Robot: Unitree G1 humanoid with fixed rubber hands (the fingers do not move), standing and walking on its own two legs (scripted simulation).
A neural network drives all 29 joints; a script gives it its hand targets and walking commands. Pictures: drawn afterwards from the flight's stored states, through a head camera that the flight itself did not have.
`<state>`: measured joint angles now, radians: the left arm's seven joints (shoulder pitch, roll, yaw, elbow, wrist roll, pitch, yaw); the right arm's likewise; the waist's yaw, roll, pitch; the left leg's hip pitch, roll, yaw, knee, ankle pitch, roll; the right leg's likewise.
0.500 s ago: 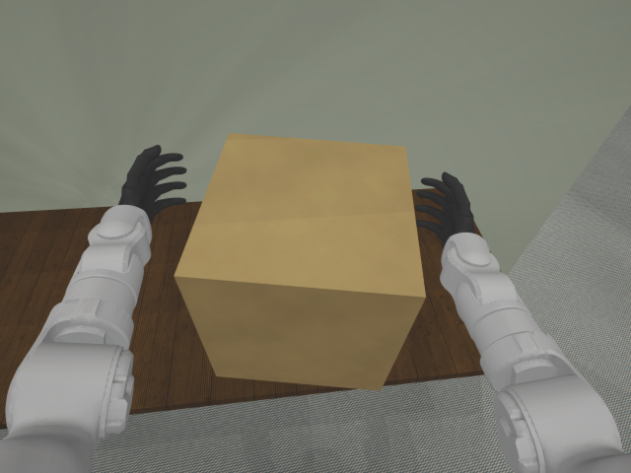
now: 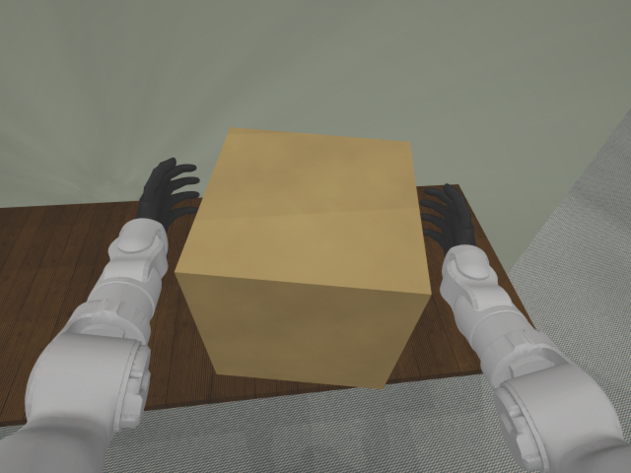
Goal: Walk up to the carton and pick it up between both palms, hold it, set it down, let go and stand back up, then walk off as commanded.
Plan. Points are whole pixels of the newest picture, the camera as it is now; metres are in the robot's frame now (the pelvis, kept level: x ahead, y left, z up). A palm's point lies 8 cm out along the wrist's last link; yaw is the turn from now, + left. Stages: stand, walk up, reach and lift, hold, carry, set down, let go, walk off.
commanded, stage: reach and lift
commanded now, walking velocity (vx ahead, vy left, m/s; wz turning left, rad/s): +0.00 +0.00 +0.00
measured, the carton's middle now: (309, 262) +0.39 +0.00 +0.03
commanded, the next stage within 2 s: none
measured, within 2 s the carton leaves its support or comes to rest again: leaves its support in 1.76 s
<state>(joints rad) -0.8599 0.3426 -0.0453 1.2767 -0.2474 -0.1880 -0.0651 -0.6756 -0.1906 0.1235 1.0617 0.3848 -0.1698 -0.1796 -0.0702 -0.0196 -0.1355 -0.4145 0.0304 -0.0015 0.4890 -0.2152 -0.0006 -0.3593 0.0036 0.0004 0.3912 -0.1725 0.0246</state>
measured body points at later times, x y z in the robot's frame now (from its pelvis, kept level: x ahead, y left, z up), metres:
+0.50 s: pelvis +0.00 +0.00 +0.00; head +0.01 +0.04 +0.45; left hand +0.43 +0.17 +0.08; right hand +0.39 -0.17 +0.07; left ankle +0.01 +0.11 -0.74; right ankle +0.01 -0.14 -0.74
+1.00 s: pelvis +0.00 +0.00 +0.00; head +0.02 +0.03 +0.45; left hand +0.44 +0.17 +0.09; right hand +0.39 -0.18 +0.07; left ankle +0.01 +0.11 -0.74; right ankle +0.01 -0.14 -0.74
